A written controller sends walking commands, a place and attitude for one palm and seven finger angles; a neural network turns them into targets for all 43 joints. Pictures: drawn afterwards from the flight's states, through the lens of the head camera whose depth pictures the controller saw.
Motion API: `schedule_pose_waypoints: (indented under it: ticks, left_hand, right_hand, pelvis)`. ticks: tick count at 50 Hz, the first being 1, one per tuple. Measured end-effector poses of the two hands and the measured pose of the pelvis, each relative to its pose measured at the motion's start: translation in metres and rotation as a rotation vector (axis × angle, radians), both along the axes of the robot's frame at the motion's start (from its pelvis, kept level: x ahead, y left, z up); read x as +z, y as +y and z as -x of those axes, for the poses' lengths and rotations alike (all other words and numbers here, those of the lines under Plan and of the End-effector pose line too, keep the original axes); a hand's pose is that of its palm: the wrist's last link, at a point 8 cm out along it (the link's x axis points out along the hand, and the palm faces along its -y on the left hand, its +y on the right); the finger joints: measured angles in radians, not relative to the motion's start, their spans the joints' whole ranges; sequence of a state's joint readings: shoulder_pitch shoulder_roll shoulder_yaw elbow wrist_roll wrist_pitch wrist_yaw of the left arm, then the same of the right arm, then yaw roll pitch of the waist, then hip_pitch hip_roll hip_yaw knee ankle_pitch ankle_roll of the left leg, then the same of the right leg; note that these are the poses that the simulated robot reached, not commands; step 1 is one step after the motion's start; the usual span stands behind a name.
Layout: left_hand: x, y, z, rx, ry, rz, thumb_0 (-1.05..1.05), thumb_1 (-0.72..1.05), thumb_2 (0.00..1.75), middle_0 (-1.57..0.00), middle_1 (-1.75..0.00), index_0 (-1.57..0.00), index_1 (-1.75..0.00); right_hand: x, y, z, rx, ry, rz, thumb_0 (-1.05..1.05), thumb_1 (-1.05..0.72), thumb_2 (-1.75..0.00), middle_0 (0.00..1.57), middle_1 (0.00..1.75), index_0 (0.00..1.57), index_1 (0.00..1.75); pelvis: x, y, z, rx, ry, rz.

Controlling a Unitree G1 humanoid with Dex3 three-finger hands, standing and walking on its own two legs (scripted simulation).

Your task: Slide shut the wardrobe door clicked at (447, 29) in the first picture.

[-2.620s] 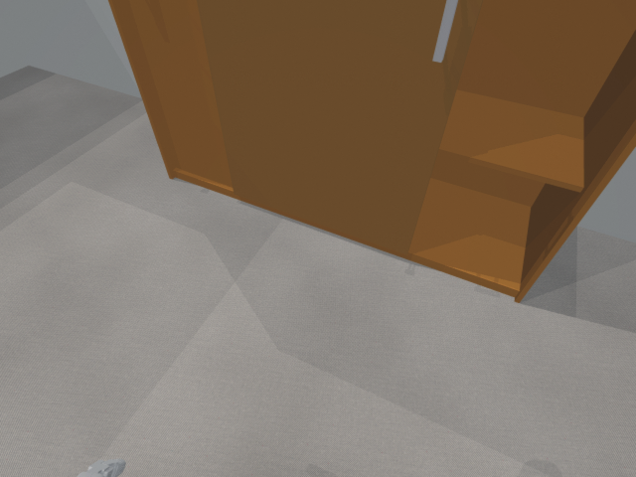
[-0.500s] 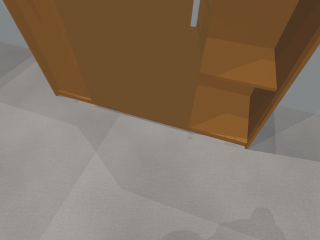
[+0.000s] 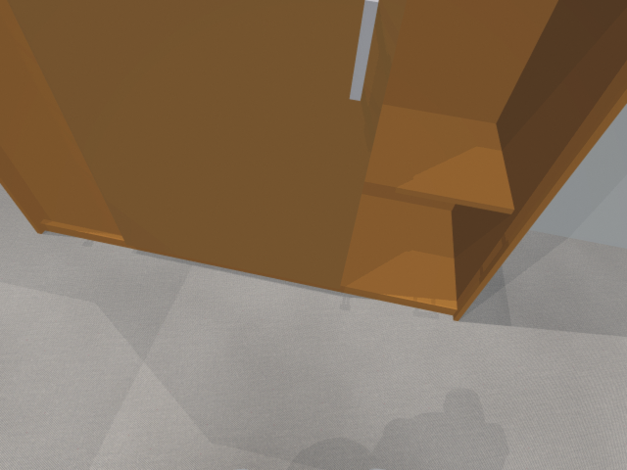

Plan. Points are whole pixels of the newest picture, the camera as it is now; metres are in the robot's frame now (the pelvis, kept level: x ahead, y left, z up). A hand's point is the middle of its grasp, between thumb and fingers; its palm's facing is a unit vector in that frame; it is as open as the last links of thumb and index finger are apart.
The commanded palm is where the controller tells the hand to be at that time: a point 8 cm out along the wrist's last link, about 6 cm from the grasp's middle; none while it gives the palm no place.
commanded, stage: turn to face it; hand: left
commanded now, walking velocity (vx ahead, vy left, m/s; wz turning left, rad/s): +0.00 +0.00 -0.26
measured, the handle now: (364, 48) +0.80 -0.02 +0.16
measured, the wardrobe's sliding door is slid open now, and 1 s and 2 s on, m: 0.43 0.43 0.43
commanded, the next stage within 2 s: take the last steps up to it in 0.08 s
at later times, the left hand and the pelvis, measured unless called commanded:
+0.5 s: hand out of the picture +0.11 +0.18 -0.18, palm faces -0.04 -0.99 -0.15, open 7.3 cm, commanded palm none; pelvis +0.07 +0.01 +0.00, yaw -6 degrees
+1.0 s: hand (287, 344) +0.35 +0.07 -0.17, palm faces -0.15 -0.98 -0.16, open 7.3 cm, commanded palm none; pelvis +0.22 -0.08 -0.01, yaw -8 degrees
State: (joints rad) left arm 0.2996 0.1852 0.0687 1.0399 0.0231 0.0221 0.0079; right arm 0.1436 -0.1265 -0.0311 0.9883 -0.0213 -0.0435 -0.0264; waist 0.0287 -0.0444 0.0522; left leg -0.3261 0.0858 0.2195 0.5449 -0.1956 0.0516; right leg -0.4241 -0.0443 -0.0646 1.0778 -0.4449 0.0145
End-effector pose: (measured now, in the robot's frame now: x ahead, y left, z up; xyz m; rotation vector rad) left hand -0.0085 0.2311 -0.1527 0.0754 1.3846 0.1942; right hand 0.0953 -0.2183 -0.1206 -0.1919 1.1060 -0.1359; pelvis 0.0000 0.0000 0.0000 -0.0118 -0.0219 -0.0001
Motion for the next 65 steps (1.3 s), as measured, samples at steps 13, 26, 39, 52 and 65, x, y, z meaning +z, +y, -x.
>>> schedule_pose_waypoints:
  ticks: [13, 26, 39, 52, 65]
  left_hand:
    - [0.023, -0.011, -0.102, -0.136, -0.16, -0.074, 0.0, 0.91, 0.9, -0.19, -0.3, -0.2, -0.3]
    - [-0.001, 0.005, -0.116, -0.149, -0.024, 0.02, 0.0, 0.92, 0.9, -0.2, -0.3, -0.21, -0.3]
    - [0.016, -0.034, -0.255, -0.285, -0.094, 0.032, 0.01, 0.92, 0.9, -0.19, -0.3, -0.2, -0.3]
    - [0.019, -0.112, -0.357, -0.231, -0.241, -0.018, -0.02, 0.94, 0.9, -0.2, -0.3, -0.21, -0.3]
    - [0.005, -0.107, -0.334, -0.176, -0.054, -0.007, -0.01, 0.93, 0.9, -0.2, -0.3, -0.2, -0.3]
  right_hand:
    - [-0.031, -0.029, 0.054, -0.138, 0.215, -0.055, 0.0, -0.91, -0.9, 0.2, 0.3, 0.2, 0.3]
    - [-0.01, -0.007, 0.044, -0.195, 0.202, 0.003, 0.0, -0.91, -0.9, 0.2, 0.3, 0.2, 0.3]
    - [0.003, 0.027, 0.08, -0.344, 0.459, -0.108, 0.0, -0.9, -0.9, 0.2, 0.3, 0.2, 0.3]
    - [-0.028, -0.061, -0.031, -0.309, 0.444, -0.131, 0.0, -0.9, -0.9, 0.2, 0.3, 0.2, 0.3]
    - [-0.008, -0.115, -0.233, -0.164, 0.062, 0.0, 0.0, -0.92, -0.9, 0.2, 0.3, 0.2, 0.3]
  pelvis:
    - [-0.003, -0.012, -0.031, -0.059, 0.002, -0.006]
    - [-0.002, 0.008, -0.08, -0.107, 0.02, 0.012]
    - [0.011, -0.017, -0.15, -0.159, 0.018, -0.003]
    - [-0.002, -0.087, -0.228, -0.133, 0.007, 0.001]
    - [0.001, -0.093, -0.281, -0.146, -0.009, 0.023]
